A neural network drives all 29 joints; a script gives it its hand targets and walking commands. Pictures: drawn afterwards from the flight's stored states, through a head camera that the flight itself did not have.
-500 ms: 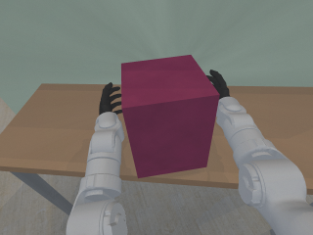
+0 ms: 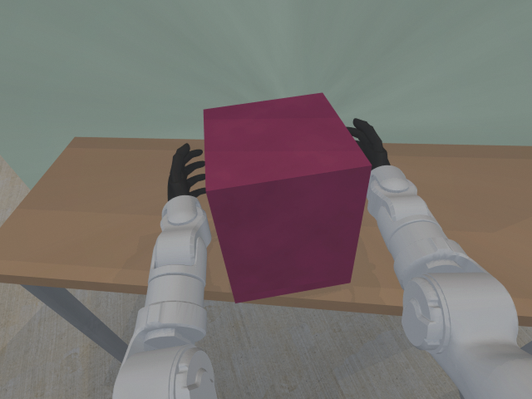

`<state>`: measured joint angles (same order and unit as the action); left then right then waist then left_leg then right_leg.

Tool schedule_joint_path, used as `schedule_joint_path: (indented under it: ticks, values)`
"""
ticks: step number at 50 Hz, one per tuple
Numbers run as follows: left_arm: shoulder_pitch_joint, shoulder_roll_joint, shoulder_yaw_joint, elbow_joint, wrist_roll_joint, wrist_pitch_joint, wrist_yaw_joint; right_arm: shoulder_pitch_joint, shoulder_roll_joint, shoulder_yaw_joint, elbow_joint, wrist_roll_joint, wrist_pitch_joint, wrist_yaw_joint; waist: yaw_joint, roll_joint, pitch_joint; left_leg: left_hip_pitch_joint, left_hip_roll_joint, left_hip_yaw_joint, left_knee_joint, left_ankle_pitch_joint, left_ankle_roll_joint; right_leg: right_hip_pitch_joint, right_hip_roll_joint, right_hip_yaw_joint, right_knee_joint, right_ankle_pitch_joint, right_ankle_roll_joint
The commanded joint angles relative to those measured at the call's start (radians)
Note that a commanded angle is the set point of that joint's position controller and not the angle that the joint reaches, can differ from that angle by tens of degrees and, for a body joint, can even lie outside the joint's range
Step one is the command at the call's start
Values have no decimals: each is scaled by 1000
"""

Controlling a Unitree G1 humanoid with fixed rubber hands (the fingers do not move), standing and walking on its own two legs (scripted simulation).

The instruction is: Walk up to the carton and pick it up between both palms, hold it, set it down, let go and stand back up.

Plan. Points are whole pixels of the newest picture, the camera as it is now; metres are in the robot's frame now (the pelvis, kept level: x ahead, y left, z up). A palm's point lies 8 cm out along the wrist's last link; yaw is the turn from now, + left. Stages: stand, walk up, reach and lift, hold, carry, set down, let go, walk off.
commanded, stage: set down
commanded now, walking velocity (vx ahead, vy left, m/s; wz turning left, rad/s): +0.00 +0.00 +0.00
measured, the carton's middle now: (278, 198) +0.44 +0.05 +0.07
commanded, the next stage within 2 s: none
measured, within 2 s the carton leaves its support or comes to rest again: rests again in 0.44 s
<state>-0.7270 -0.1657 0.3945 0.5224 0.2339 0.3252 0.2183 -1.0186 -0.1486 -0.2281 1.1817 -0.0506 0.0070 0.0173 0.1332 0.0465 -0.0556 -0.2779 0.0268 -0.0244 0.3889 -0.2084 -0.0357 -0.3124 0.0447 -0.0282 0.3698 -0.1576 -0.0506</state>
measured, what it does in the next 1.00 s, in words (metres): stands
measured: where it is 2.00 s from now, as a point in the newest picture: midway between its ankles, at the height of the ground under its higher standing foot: outside the picture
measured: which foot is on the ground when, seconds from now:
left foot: down 0.00-1.00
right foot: down 0.00-1.00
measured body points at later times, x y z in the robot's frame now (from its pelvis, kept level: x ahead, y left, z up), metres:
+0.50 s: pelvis +0.00 +0.00 +0.00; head +0.03 -0.02 +0.45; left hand +0.39 +0.19 +0.12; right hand +0.47 -0.10 +0.12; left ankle -0.01 +0.14 -0.74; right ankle +0.01 -0.09 -0.74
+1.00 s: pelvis +0.00 +0.00 +0.00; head +0.03 -0.02 +0.45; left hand +0.39 +0.19 +0.12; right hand +0.47 -0.10 +0.12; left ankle -0.01 +0.14 -0.74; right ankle +0.01 -0.09 -0.74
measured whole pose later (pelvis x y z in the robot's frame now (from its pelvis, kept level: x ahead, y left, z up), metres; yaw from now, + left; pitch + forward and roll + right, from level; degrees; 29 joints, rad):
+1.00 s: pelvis +0.00 +0.00 +0.00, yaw +0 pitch +6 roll +0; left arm -0.70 -0.18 0.42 0.55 0.23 0.21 0.18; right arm -0.99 -0.11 -0.42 1.18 -0.23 -0.08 0.09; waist 0.13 0.05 -0.06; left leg -0.28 0.03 -0.02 0.39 -0.21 -0.03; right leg -0.31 0.04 -0.03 0.37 -0.16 -0.05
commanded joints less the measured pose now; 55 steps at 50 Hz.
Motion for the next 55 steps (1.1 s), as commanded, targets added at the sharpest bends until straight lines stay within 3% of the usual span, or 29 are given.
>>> schedule_joint_path:
  ticks: [1,31,55]
  values:
    - [-691,-443,-275,-23,-12,-87,-81,-594,452,16,-110,-59,-84,152,13,-96,-683,201,22,85,2,545,-30,165,27,-59,-97,245,2]
    - [-534,-365,-116,67,80,-136,-132,-454,459,-77,-62,-202,-98,186,24,-174,-493,27,5,109,-76,345,24,271,-12,-44,-72,227,42]
    - [-466,-263,-30,38,124,-147,-115,-365,359,-159,-106,-261,-89,180,22,-205,-415,15,-7,104,-89,303,48,265,-18,-34,-66,183,60]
